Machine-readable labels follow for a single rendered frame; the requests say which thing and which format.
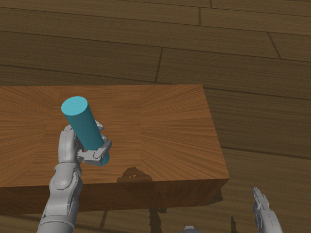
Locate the can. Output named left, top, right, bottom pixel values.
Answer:
left=61, top=96, right=110, bottom=166

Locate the right robot hand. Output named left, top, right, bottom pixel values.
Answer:
left=253, top=187, right=283, bottom=233

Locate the left robot hand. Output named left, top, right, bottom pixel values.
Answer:
left=58, top=120, right=112, bottom=166

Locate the left robot arm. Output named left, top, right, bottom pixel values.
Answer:
left=36, top=162, right=83, bottom=233

